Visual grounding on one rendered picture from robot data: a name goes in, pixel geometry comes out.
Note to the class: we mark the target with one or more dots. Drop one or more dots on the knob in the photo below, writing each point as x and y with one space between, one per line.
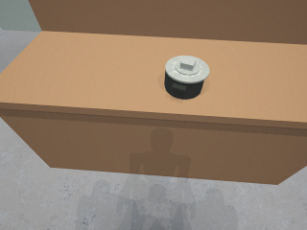
188 62

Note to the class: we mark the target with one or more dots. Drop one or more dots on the pot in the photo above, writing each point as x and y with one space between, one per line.
181 90

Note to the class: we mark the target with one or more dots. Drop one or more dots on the table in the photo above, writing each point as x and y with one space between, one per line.
88 93

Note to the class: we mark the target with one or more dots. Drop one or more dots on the lid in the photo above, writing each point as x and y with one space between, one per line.
199 72

